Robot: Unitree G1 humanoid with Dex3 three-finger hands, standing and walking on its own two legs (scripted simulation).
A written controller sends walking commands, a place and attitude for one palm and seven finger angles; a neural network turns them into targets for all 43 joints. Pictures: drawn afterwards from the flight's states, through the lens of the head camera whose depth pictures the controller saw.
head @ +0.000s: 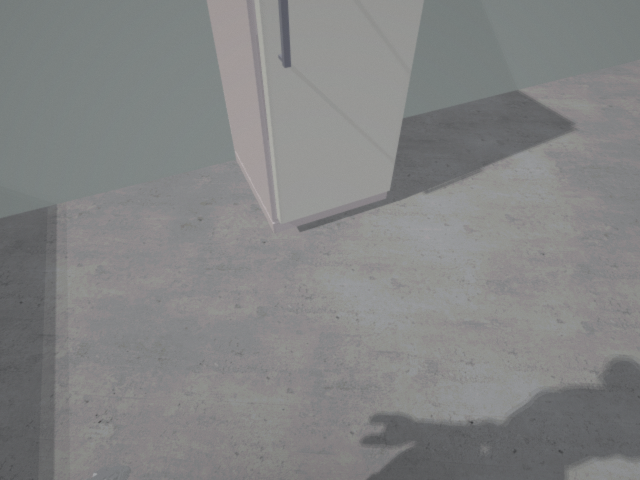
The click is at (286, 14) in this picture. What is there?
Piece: fridge door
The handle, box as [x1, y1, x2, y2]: [278, 0, 290, 67]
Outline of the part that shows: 278,0 282,52 278,55 278,57 282,61 282,65 284,67 290,66 287,0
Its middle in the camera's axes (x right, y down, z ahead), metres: -0.11 -0.65 +0.98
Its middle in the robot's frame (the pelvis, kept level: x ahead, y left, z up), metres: +1.18 +0.17 +0.20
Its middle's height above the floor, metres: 0.97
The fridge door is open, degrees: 0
